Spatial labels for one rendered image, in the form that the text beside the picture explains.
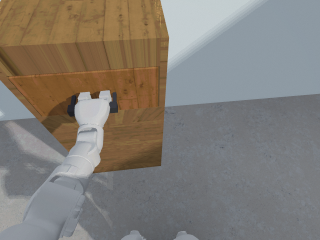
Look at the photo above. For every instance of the robot left shin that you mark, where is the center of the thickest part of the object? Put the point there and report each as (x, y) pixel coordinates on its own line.
(135, 232)

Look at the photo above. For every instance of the robot right shin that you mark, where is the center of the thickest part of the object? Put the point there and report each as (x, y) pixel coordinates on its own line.
(181, 233)

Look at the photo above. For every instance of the left robot forearm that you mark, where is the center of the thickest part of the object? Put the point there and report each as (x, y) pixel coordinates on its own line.
(78, 166)

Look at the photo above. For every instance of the left robot hand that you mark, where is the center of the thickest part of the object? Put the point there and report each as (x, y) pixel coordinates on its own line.
(93, 111)

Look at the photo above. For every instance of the handle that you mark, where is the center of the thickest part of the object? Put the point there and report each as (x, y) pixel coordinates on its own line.
(113, 105)

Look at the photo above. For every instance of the cabinet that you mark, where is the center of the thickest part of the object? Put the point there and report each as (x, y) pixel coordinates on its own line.
(61, 36)

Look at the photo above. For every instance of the left robot upper arm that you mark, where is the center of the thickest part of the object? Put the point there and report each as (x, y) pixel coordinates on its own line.
(54, 213)

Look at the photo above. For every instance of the robot shin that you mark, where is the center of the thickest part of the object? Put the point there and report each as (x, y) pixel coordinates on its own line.
(135, 232)
(181, 233)

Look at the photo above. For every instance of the drawer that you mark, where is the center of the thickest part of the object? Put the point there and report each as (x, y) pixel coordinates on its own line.
(51, 93)

